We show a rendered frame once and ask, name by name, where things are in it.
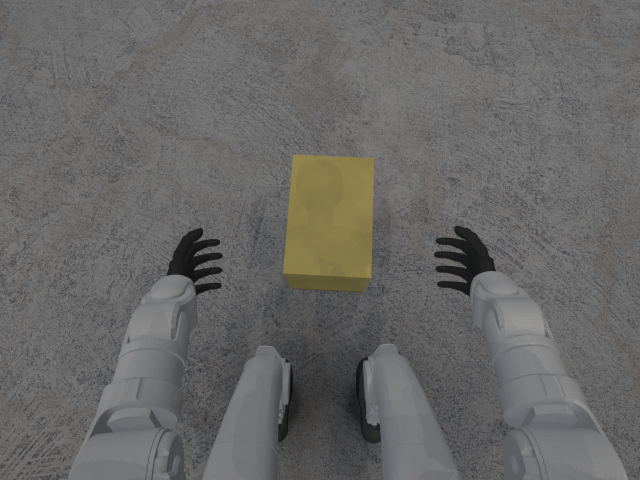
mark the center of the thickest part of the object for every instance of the robot left foot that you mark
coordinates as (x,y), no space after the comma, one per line
(283,427)

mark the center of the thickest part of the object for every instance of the robot left hand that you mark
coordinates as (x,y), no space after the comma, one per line
(183,262)

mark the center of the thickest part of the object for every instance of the right robot upper arm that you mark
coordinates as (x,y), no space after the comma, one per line
(559,453)

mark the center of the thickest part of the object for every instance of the left robot thigh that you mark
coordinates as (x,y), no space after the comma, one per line
(246,446)

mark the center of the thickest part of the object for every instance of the left robot upper arm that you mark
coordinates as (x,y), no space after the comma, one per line
(147,454)

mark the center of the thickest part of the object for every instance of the left robot forearm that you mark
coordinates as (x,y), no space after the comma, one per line
(145,391)

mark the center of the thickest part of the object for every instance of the right robot forearm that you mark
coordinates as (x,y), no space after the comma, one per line
(535,388)

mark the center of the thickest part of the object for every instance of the robot right hand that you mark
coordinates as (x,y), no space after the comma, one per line
(476,260)

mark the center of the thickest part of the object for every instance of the carton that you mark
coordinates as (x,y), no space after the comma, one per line
(330,221)

